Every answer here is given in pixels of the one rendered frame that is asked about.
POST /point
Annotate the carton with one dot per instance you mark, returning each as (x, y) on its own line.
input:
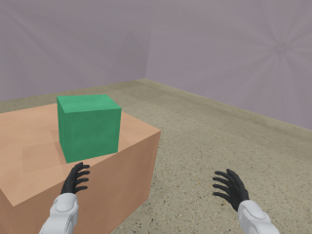
(88, 126)

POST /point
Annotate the right robot forearm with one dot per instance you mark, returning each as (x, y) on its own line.
(253, 220)

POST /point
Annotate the left robot hand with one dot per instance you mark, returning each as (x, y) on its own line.
(71, 182)

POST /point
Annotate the pedestal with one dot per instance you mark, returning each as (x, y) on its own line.
(33, 170)

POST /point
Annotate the left robot forearm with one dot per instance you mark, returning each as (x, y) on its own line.
(63, 215)

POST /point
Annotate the right robot hand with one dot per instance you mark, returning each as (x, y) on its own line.
(237, 192)

